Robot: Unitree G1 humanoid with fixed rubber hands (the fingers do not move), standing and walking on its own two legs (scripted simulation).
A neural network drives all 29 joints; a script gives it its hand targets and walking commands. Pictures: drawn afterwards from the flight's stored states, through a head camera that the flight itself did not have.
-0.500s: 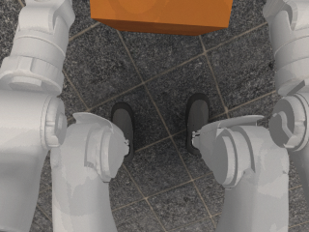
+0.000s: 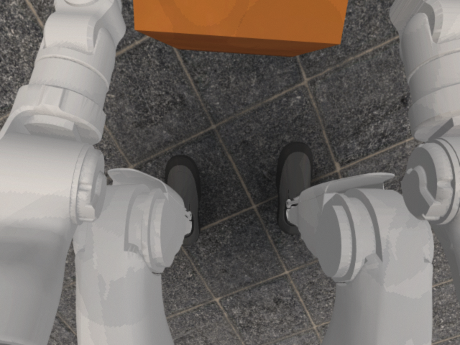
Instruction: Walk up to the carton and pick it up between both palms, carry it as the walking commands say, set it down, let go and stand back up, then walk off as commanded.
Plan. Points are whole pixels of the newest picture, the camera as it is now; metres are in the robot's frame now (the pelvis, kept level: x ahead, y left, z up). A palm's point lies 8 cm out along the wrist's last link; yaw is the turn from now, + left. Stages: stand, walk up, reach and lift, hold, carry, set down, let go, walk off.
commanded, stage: reach and lift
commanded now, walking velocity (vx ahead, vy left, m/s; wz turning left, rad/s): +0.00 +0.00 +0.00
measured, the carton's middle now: out of the picture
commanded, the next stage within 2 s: none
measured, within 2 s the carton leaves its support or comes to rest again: leaves its support in 1.16 s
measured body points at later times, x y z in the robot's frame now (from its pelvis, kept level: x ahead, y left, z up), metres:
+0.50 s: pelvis +0.00 +0.00 +0.00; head +0.39 +0.00 +0.21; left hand +0.56 +0.16 -0.21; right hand +0.58 -0.15 -0.19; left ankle +0.13 +0.12 -0.36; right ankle +0.16 -0.12 -0.36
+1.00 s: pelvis +0.00 +0.00 -0.01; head +0.39 +0.01 +0.21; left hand +0.57 +0.16 -0.21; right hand +0.58 -0.15 -0.20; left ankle +0.13 +0.12 -0.36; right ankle +0.16 -0.12 -0.36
